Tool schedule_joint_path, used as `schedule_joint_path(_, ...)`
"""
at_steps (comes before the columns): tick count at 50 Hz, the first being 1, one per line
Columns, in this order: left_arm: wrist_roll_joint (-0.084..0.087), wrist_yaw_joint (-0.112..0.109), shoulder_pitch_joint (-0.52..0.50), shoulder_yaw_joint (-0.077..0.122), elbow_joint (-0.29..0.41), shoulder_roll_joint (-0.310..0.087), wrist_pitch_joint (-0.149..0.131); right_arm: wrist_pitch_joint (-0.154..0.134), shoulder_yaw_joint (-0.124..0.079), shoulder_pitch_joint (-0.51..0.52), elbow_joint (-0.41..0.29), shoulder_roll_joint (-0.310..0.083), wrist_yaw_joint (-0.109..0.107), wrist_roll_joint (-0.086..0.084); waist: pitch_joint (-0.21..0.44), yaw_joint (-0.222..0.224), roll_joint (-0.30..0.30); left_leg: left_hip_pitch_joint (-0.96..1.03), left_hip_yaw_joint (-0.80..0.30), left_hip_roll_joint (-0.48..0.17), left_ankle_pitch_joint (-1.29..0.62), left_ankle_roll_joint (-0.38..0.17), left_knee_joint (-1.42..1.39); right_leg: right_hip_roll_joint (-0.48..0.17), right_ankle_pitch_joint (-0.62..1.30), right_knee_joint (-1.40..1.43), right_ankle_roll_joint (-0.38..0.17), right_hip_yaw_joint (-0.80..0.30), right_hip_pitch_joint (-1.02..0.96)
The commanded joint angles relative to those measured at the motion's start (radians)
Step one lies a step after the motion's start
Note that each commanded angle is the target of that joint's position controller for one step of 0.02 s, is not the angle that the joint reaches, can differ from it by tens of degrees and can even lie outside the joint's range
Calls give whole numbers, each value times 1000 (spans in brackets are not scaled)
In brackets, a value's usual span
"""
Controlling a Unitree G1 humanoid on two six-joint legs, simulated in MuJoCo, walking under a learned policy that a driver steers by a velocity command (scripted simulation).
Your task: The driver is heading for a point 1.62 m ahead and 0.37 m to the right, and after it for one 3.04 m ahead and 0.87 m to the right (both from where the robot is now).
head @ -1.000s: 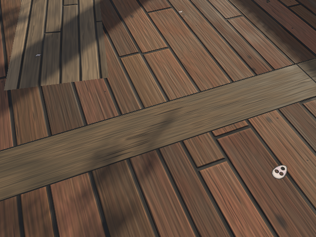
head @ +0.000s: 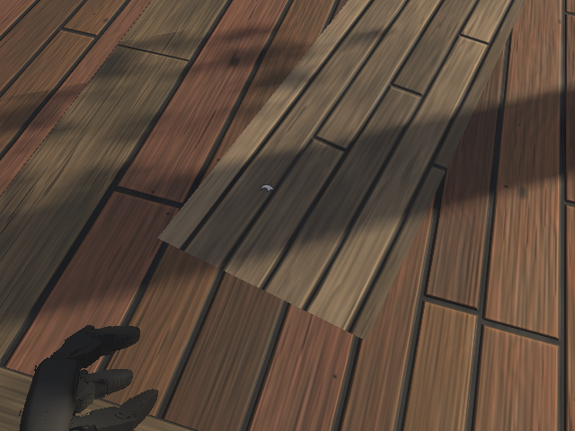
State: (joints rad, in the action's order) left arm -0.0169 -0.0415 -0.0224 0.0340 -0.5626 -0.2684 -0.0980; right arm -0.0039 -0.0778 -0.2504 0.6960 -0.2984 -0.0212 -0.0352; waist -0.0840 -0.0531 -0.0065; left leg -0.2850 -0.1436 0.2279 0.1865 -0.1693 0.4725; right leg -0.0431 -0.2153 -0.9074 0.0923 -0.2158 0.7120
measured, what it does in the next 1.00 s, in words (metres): walks ahead, turning right: right foot, then left foot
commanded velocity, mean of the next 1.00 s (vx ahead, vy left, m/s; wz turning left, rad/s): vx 0.06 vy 0.00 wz -0.19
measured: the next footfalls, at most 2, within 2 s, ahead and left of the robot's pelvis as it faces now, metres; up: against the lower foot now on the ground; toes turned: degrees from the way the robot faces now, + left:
right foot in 0.14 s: +0.30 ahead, -0.13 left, +0.00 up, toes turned +19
left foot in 0.44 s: +0.15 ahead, +0.07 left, +0.00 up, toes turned +6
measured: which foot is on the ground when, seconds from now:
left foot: down 0.00-0.14, up 0.16-0.42, down 0.44-0.88, up 0.90-1.00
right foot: up 0.00-0.12, down 0.14-0.46, up 0.48-0.86, down 0.88-1.00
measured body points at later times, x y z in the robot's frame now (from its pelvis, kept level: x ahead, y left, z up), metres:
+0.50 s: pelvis +0.12 -0.05 +0.00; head +0.15 -0.02 +0.44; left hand +0.17 +0.25 -0.12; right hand +0.35 -0.25 -0.09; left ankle +0.11 +0.06 -0.73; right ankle +0.25 -0.14 -0.72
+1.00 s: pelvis +0.14 -0.10 +0.00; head +0.19 -0.13 +0.44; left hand +0.39 +0.12 -0.07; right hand +0.21 -0.43 -0.11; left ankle +0.14 +0.06 -0.65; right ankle +0.13 -0.20 -0.73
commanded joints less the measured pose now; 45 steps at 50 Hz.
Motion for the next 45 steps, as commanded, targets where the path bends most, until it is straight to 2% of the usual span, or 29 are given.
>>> schedule_joint_path(1,14,3,49,20,40,-53,11,35,-53,31,-86,-153,-46,-17,245,36,51,-44,-159,-123,-589,67,11,161,204,245,7,156,-286)
schedule_joint_path(4,22,20,0,38,52,-100,5,47,-46,43,-112,-111,-49,1,203,25,139,-9,-282,-135,-342,94,64,164,255,402,-5,102,-324)
schedule_joint_path(6,13,20,101,55,16,-128,-10,40,-34,114,-153,-81,-38,12,218,87,159,18,-307,-126,-249,106,219,100,378,549,-44,71,-445)
schedule_joint_path(7,-7,10,200,57,-5,-137,-12,39,-13,101,-171,-25,-27,21,329,106,49,-71,-221,-77,53,142,478,-72,555,548,-128,-42,-697)
schedule_joint_path(8,-38,2,212,49,24,-149,5,34,4,-25,-176,26,-20,31,416,38,-170,-302,-123,28,601,183,695,-316,960,448,-293,-314,-937)
schedule_joint_path(9,-21,0,190,63,17,-174,17,24,-17,-173,-174,-103,16,10,531,-38,-312,-374,-95,-97,552,218,904,-521,693,472,-449,-564,-952)
schedule_joint_path(10,-13,-8,143,57,51,-112,23,33,-39,-81,-131,-190,21,5,431,36,-183,-382,-50,-149,436,250,962,-388,470,496,-434,-475,-836)
schedule_joint_path(11,-13,-10,131,38,52,-73,39,50,-39,18,-136,-197,13,13,329,61,-76,-391,-18,-155,346,263,984,-279,341,506,-367,-316,-720)
schedule_joint_path(12,-10,-8,123,29,51,-78,55,63,-25,56,-143,-157,2,21,276,62,-22,-354,-3,-151,316,263,965,-214,272,535,-328,-255,-610)
schedule_joint_path(14,-6,4,94,31,30,-113,71,60,15,51,-147,-63,6,35,181,25,-23,-222,50,-158,312,243,742,-114,230,593,-282,-133,-402)
schedule_joint_path(16,8,25,99,37,16,-104,84,40,40,36,-133,8,6,51,199,17,-94,-96,134,-166,367,236,469,-36,237,620,-265,-75,-374)
schedule_joint_path(17,20,30,125,52,10,-132,93,34,39,56,-133,0,6,50,196,37,-136,-82,135,-167,354,230,379,-39,205,624,-280,-103,-404)
schedule_joint_path(19,25,34,170,70,5,-166,101,33,23,58,-113,-46,6,34,205,53,-179,-48,105,-159,244,208,247,-75,87,623,-302,-185,-443)
schedule_joint_path(22,50,25,200,78,-2,-167,108,34,3,21,-88,-74,11,34,190,12,-164,160,108,-154,89,120,-14,-44,-209,639,-228,-215,-300)
schedule_joint_path(23,50,22,204,73,1,-146,103,35,-12,-30,-87,-123,3,52,204,-11,-121,305,16,-282,114,66,-48,2,-320,560,-162,-172,-154)
schedule_joint_path(24,63,25,126,66,57,-109,92,35,-34,-60,-64,-201,3,92,174,-26,179,268,-224,-520,177,-55,-146,122,-340,299,-110,54,31)
schedule_joint_path(25,48,22,154,83,51,-147,80,23,-32,20,-84,-183,3,111,156,-3,240,180,-348,-657,28,-127,-200,107,-345,28,-67,101,50)
schedule_joint_path(26,44,20,210,100,18,-181,86,9,-10,108,-113,-114,-7,103,151,45,171,140,-262,-619,-64,-107,-186,78,-298,-141,-47,95,28)
schedule_joint_path(27,43,13,284,104,-25,-176,104,-2,5,191,-131,-62,-14,83,138,87,138,113,-149,-543,-120,-51,-172,75,-247,-228,-33,107,7)
schedule_joint_path(28,36,6,330,104,-48,-164,122,-11,11,234,-137,-40,-17,63,129,101,134,113,-76,-508,-174,-24,-163,63,-198,-315,-15,119,17)
schedule_joint_path(29,32,5,345,98,-53,-143,133,-14,15,240,-134,-37,-19,54,114,102,129,95,-13,-492,-252,-24,-159,47,-165,-390,3,137,18)
schedule_joint_path(31,38,10,303,85,-26,-118,142,-7,13,208,-121,-42,-27,56,101,81,117,113,74,-466,-270,-31,-159,14,-89,-371,30,178,32)
schedule_joint_path(33,40,26,217,65,17,-88,142,6,4,140,-97,-61,-36,54,104,29,113,206,106,-473,-285,-39,-140,-17,-43,-221,46,201,57)
schedule_joint_path(36,36,60,160,41,64,-54,137,21,-22,92,-77,-127,-34,52,129,-6,142,239,139,-524,-329,-52,-116,-41,-95,-39,27,240,-31)
schedule_joint_path(39,40,75,175,52,71,-93,141,16,-43,99,-66,-170,-18,36,138,7,166,207,180,-559,-395,-33,-82,-17,-126,94,-18,300,-159)
schedule_joint_path(42,44,77,213,71,64,-113,157,0,-51,120,-53,-165,-3,3,148,50,167,195,235,-570,-397,37,30,16,-59,297,-85,329,-301)
schedule_joint_path(43,41,66,271,87,42,-134,158,-5,-49,97,-34,-142,3,-2,171,80,120,138,292,-534,-375,91,146,51,45,405,-122,324,-437)
schedule_joint_path(44,38,45,369,124,23,-231,154,-15,-44,58,-31,-114,9,18,221,116,-43,-67,354,-449,-208,177,393,-14,400,464,-192,164,-693)
schedule_joint_path(45,21,33,370,151,51,-389,144,-28,-14,109,-119,-40,13,72,251,80,-385,-469,332,-271,481,274,718,-291,813,442,-406,-299,-888)
Keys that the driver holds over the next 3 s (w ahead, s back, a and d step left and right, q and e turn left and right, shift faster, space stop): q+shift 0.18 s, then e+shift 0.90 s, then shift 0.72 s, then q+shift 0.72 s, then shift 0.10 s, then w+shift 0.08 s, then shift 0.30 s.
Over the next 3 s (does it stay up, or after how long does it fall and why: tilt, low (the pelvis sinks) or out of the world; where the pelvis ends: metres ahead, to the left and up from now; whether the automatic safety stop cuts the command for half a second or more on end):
stays up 0.32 -0.11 0.01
